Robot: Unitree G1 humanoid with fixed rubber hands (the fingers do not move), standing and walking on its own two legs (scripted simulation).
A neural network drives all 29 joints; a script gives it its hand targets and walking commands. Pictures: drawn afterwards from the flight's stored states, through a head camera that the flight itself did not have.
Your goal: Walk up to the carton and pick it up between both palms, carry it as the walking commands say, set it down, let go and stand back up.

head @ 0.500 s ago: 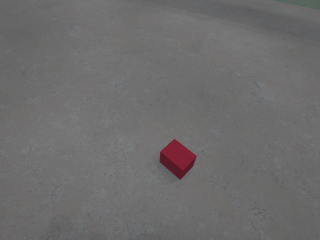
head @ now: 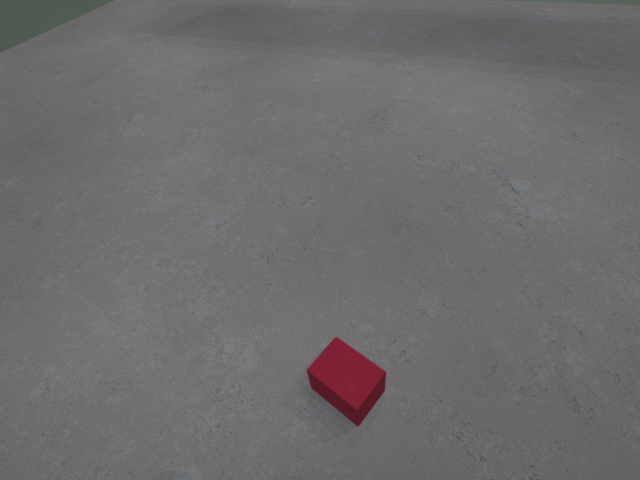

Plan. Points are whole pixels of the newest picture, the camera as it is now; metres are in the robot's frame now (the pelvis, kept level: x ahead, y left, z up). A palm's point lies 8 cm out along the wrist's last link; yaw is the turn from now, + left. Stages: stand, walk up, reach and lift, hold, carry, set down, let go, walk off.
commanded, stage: walk up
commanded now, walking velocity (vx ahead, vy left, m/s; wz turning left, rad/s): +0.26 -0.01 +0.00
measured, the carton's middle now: (346, 380) +0.57 +0.01 -0.71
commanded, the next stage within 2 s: none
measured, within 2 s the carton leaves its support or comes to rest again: neither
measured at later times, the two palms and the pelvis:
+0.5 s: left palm out of the picture +0.07 +0.28 -0.15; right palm out of the picture +0.09 -0.24 -0.11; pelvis +0.03 +0.03 -0.01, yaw +0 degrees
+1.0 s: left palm out of the picture +0.05 +0.19 -0.11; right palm out of the picture +0.01 -0.32 -0.15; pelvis -0.02 -0.06 +0.00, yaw -1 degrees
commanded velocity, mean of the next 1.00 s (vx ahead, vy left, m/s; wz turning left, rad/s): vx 0.06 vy -0.07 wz -0.05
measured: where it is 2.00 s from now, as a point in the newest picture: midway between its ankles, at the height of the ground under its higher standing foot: outside the picture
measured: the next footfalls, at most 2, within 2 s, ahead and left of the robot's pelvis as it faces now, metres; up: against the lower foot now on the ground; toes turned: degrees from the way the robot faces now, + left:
left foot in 0.26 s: +0.09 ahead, +0.17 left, +0.00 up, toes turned +9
right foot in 0.68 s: +0.08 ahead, -0.14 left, +0.00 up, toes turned -6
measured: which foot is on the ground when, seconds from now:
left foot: up 0.00-0.24, down 0.26-0.68, up 0.70-1.00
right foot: down 0.00-0.26, up 0.28-0.66, down 0.68-1.00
